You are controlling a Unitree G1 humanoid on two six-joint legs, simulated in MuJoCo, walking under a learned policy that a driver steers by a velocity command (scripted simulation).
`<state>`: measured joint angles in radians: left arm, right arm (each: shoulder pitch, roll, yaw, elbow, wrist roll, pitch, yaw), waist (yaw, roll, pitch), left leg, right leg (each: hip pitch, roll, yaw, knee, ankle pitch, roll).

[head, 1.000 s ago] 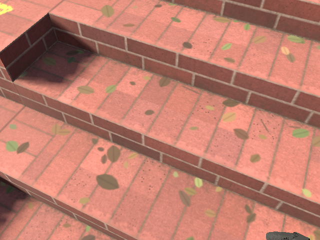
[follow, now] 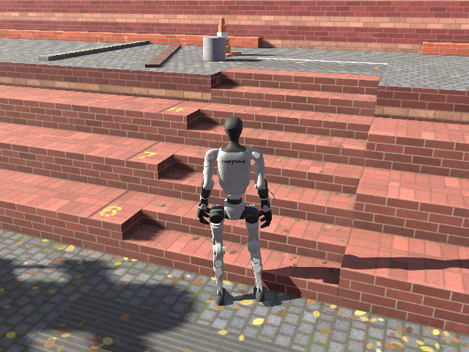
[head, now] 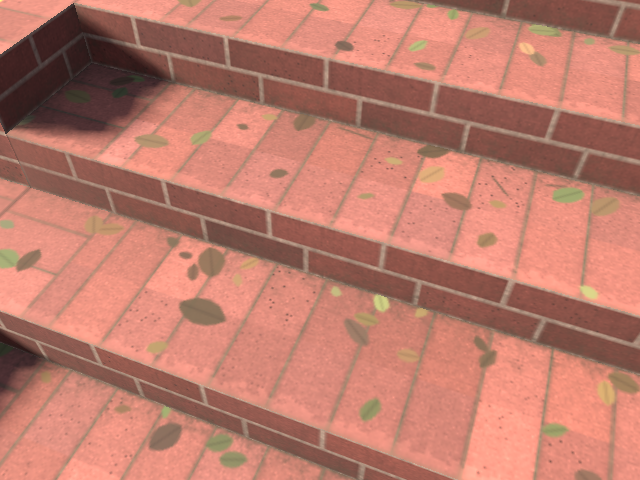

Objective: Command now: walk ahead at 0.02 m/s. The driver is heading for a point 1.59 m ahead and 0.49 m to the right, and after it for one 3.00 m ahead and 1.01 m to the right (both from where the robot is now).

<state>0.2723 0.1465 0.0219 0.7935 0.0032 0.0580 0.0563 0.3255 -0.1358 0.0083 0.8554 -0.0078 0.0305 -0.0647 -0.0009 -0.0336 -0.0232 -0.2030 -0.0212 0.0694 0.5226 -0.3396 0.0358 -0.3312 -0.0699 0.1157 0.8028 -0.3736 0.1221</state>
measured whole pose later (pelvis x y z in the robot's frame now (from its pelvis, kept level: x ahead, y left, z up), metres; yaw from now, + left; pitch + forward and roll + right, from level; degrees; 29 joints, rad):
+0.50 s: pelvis -0.03 -0.06 +0.01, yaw +0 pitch -1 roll +0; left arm 0.21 0.15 0.02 0.99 0.02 -0.01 0.00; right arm 0.33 -0.20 -0.05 0.97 -0.01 0.04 -0.07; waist -0.03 0.02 0.03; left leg -0.16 0.08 0.02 0.41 -0.23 -0.07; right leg -0.17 0.03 0.05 0.44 -0.25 -0.02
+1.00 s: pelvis +0.05 -0.04 +0.01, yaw -3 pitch +2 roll +1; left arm 0.08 0.15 -0.02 0.79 -0.07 -0.07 -0.02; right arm 0.60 -0.13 0.00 1.11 -0.03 -0.04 -0.03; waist -0.08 0.01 0.00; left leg -0.05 0.03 0.05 0.35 -0.34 -0.02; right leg -1.08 0.03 0.04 2.33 -0.66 -0.10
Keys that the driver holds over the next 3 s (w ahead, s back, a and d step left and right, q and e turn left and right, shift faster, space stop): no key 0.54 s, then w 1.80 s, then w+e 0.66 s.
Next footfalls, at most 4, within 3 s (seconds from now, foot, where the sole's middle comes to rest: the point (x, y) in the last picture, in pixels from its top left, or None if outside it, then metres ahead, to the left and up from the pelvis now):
0.02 right None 0.00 -0.17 -0.77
1.16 right None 0.26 -0.20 -0.62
1.74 left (342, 361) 0.63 -0.02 -0.47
2.26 right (454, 206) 0.87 -0.23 -0.32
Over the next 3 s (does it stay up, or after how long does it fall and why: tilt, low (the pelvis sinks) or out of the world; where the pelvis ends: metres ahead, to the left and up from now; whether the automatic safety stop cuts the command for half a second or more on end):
stays up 1.12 -0.14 0.56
